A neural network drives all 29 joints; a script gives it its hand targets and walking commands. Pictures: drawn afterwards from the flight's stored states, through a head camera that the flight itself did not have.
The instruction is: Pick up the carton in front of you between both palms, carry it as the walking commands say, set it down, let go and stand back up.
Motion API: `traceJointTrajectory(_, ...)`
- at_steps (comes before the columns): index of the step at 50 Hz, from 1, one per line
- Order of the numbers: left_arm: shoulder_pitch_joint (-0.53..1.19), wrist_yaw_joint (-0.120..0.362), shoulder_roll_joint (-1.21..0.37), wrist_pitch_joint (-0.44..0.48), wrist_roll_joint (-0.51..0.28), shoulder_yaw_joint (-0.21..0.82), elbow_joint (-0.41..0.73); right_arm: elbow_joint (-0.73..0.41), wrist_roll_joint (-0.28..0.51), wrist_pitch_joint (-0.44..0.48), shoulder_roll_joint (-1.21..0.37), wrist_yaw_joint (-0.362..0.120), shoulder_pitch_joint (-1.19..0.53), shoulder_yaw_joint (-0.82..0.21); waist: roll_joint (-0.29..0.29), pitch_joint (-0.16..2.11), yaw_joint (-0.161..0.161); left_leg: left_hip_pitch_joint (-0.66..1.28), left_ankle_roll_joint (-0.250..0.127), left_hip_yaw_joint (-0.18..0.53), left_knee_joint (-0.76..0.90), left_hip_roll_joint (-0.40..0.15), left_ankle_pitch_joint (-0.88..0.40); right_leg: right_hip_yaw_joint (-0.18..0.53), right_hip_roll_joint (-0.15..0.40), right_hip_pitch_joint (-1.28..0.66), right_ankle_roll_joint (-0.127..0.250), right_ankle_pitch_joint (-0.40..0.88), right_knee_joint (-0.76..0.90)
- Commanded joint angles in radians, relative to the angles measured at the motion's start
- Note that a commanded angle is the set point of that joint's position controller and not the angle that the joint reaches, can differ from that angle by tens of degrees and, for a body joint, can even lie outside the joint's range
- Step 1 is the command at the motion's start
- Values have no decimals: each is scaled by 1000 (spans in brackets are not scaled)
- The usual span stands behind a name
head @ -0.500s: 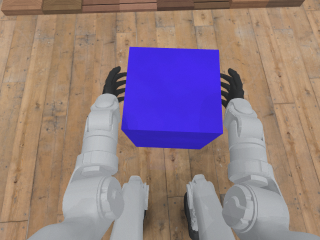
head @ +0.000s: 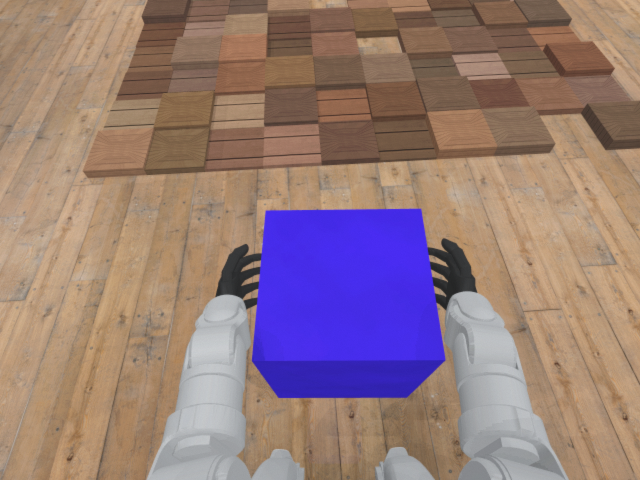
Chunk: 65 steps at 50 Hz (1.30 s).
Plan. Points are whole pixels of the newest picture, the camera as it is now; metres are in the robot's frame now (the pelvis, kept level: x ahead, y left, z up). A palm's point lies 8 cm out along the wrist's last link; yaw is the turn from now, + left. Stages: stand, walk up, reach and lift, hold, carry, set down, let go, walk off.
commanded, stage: reach and lift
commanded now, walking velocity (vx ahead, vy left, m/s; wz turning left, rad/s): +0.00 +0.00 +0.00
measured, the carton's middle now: (342, 312) +0.37 -0.01 -0.08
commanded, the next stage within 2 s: hold in 1.36 s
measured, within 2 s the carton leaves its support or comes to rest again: neither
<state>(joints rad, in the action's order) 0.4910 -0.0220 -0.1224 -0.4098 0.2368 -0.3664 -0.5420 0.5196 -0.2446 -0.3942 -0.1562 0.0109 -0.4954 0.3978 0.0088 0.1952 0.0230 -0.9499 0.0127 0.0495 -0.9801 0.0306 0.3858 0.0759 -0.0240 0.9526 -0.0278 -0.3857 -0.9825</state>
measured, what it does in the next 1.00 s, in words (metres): rises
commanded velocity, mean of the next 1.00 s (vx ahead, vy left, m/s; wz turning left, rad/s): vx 0.00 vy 0.00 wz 0.00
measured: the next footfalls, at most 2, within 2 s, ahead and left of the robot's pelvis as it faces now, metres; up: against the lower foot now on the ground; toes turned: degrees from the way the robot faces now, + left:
none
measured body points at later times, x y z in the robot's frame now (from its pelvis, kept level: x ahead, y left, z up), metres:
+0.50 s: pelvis +0.02 -0.01 +0.07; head -0.02 -0.01 +0.52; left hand +0.32 +0.15 +0.09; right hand +0.33 -0.16 +0.09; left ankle +0.04 +0.13 -0.67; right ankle +0.04 -0.13 -0.67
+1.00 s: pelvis +0.03 +0.00 +0.07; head +0.00 +0.00 +0.52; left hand +0.34 +0.15 +0.10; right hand +0.34 -0.15 +0.10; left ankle +0.04 +0.13 -0.67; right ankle +0.04 -0.13 -0.67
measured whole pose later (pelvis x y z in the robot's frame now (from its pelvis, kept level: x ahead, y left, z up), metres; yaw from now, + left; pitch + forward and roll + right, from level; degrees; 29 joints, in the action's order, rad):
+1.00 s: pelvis +0.03 +0.00 +0.07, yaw +0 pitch -5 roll +0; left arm 0.29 0.01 -0.16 -0.66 0.29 -0.26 -0.32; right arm 0.33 -0.30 -0.63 -0.16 -0.03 -0.30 0.27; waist 0.00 -0.01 0.00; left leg -0.11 0.01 0.06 -0.39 0.01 0.20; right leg 0.08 -0.01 0.11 -0.02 -0.20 -0.40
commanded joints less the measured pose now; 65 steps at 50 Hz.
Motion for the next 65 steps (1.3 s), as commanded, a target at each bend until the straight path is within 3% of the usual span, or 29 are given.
traceJointTrajectory(1, 484, 258, -1031, 1, -155, 597, 7, 95, 151, -32, -1034, -253, -402, -605, -16, 396, -9, 463, -7, 11, 263, 92, -274, -3, -99, -446, 33, 288, 259)
traceJointTrajectory(13, 337, 273, -1003, -115, -173, 650, 126, -42, 173, -145, -1016, -246, -269, -679, -11, 169, -22, 744, -15, 3, 502, 75, -304, 9, -68, -733, 21, 309, 515)
traceJointTrajectory(24, 423, 287, -957, -177, -135, 528, 80, 11, 119, -208, -960, -266, -348, -545, 20, -62, -16, 776, -27, -16, 596, 59, -80, -19, -60, -754, 32, 82, 606)
traceJointTrajectory(32, 445, 283, -1002, -176, -158, 591, 150, -61, 143, -200, -989, -274, -364, -606, -28, 63, -23, 844, -17, -3, 602, 56, -213, -16, -65, -848, 32, 227, 594)
traceJointTrajectory(48, 252, 259, -966, -215, -187, 639, 270, -193, 160, -235, -926, -264, -184, -648, -10, 50, -16, 938, -2, 14, 642, 63, -433, -13, -81, -912, 24, 424, 635)
traceJointTrajectory(57, 219, 255, -943, -232, -197, 660, 330, -245, 180, -255, -926, -258, -153, -672, -11, 32, -25, 949, -4, 12, 656, 69, -445, -6, -78, -939, 17, 452, 649)
traceJointTrajectory(65, 248, 261, -925, -248, -198, 661, 341, -250, 187, -272, -926, -254, -179, -673, -4, 7, -28, 937, -12, 8, 661, 71, -366, -2, -73, -925, 16, 387, 658)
